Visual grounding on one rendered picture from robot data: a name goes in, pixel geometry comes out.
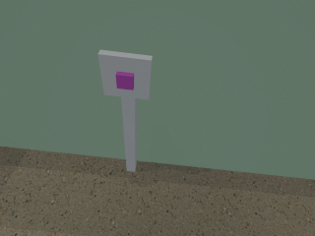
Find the button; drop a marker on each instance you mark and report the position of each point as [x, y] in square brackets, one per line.
[124, 80]

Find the panel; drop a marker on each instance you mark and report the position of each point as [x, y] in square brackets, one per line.
[111, 62]

